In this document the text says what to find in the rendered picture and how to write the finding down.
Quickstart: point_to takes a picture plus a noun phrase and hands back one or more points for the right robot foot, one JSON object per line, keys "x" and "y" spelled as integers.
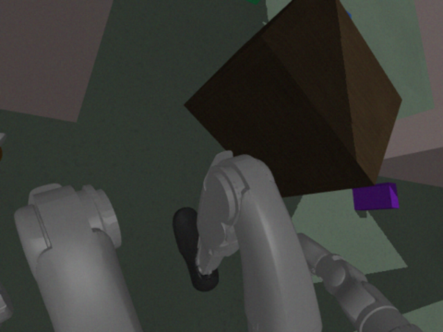
{"x": 187, "y": 236}

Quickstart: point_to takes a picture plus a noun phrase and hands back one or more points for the right robot hand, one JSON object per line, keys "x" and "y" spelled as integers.
{"x": 313, "y": 251}

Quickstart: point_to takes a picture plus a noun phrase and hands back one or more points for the right robot arm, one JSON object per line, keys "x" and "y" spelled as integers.
{"x": 364, "y": 305}

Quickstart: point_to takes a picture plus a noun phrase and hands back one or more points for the left robot arm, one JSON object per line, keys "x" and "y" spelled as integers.
{"x": 6, "y": 308}

